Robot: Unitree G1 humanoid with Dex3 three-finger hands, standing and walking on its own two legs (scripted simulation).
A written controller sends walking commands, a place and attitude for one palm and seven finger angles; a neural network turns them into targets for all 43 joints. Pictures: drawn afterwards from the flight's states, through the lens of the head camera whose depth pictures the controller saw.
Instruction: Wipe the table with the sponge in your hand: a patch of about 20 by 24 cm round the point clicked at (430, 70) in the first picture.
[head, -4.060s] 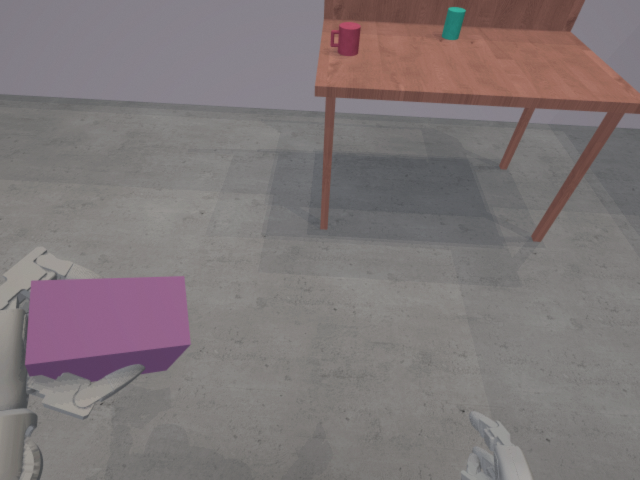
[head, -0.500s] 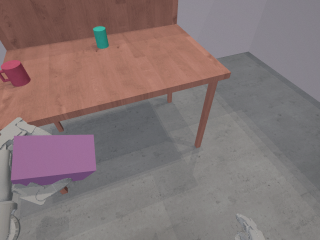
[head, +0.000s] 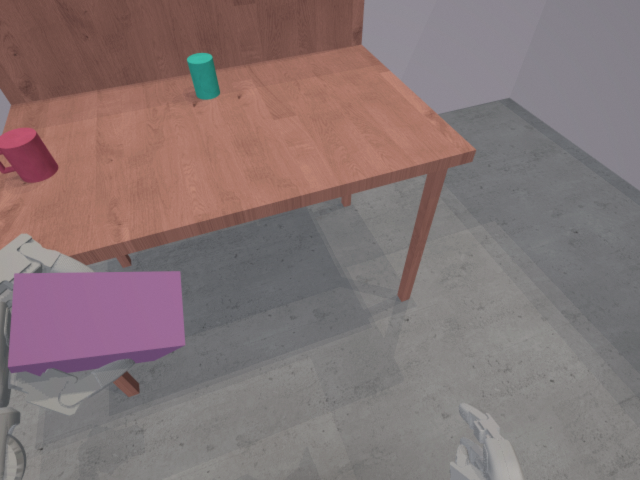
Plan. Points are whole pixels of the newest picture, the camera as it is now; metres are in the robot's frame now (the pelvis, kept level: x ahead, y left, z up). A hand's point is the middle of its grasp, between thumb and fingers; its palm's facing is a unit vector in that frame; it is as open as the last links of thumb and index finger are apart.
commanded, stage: take the last steps up to it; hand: left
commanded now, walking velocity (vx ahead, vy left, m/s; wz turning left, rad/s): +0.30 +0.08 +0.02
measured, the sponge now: (121, 323) +0.22 +0.20 +0.16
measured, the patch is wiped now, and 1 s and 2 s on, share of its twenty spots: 0.00 0.00 0.00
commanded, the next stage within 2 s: come to a stop and stand still in 1.28 s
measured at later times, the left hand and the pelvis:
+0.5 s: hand (90, 223) +0.33 +0.27 +0.18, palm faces +0.39 -0.82 -0.42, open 10.5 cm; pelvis +0.10 +0.03 +0.00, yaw -1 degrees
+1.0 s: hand (132, 173) +0.41 +0.25 +0.18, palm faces +0.38 -0.82 -0.43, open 10.5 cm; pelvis +0.20 +0.02 +0.01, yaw +0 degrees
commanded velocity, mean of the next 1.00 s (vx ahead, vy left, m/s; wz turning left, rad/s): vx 0.28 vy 0.07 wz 0.00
